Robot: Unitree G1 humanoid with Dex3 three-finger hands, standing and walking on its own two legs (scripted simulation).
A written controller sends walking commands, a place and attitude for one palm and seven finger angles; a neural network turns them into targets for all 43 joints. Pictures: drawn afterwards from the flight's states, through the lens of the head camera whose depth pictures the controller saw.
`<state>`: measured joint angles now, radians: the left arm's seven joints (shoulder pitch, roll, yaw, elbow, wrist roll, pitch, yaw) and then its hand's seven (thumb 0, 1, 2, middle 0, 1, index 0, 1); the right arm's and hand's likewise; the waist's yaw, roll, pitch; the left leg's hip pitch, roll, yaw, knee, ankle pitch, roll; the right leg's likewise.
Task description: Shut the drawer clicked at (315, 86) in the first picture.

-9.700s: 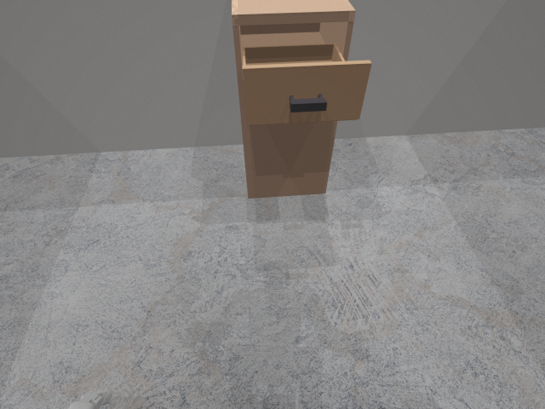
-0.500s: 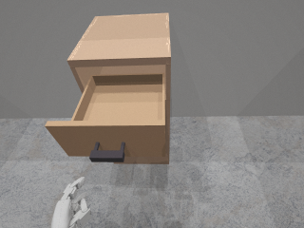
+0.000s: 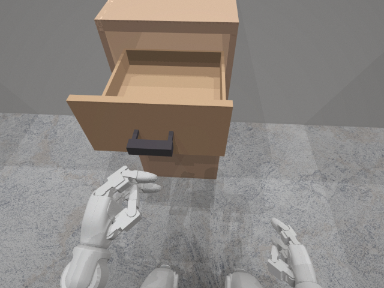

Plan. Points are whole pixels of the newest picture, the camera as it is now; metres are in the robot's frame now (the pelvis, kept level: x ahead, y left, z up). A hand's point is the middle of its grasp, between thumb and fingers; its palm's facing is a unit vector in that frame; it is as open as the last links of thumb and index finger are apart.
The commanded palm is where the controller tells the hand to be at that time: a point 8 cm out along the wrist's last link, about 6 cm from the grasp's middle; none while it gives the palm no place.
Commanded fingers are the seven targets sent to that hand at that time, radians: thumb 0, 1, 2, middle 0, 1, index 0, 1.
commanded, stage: raise the hand and make a fist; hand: left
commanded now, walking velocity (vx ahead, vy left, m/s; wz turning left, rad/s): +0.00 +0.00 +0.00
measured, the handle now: (152, 140) +0.42 +0.13 +0.05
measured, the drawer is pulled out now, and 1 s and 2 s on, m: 0.30 0.30 0.30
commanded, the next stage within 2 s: bring the fist close to the handle in 1.24 s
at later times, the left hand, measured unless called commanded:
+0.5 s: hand (130, 210) +0.23 +0.13 +0.10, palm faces -0.04 -1.00 -0.04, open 3.1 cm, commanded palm +0.20 +0.18 +0.12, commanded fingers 0.00 0.90 0.90 -1.38 -1.58 -1.38 -1.58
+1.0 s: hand (127, 200) +0.23 +0.11 +0.16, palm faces +0.05 -1.00 +0.00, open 3.3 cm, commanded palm +0.19 +0.16 +0.14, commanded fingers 0.00 0.90 0.90 -1.40 -1.60 -1.40 -1.60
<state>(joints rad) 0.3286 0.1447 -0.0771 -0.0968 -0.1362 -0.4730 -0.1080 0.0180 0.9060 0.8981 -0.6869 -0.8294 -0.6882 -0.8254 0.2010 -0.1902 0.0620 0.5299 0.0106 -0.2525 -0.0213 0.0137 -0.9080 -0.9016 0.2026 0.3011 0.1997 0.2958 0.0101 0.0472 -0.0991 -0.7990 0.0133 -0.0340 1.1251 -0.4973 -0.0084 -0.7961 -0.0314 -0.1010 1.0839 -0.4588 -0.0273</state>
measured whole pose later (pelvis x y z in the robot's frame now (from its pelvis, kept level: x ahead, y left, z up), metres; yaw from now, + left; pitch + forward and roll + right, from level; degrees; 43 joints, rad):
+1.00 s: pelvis +0.06 +0.00 +0.03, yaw +0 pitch +8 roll -1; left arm 0.72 0.11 -0.11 -0.53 -0.12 -0.25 -0.02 0.02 0.90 0.90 -1.40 -1.60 -1.40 -1.59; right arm 0.28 -0.23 0.03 0.44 0.02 -0.19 -0.02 0.02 -0.91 -0.90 0.20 0.30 0.20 0.30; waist 0.02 0.06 -0.11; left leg -0.57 0.01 -0.02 0.95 -0.51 0.00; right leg -0.57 -0.03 -0.09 0.92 -0.48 -0.01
